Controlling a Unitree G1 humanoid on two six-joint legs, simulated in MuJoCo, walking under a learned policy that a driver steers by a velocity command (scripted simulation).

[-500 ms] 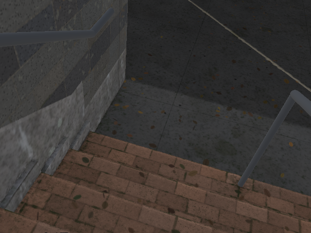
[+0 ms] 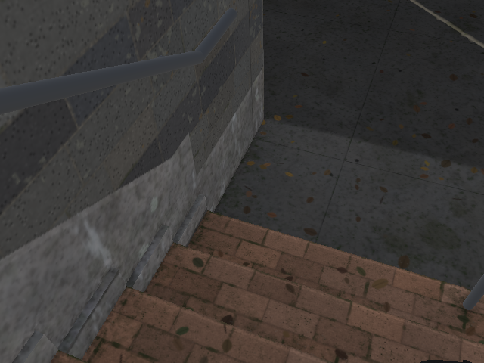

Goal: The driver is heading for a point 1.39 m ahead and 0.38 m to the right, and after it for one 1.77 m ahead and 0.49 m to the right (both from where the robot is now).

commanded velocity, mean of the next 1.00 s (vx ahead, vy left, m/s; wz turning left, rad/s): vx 0.40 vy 0.00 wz -0.17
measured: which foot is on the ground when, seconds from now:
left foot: up 0.00-0.08, down 0.10-0.66, up 0.68-1.00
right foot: down 0.00-0.10, up 0.12-0.64, down 0.66-1.00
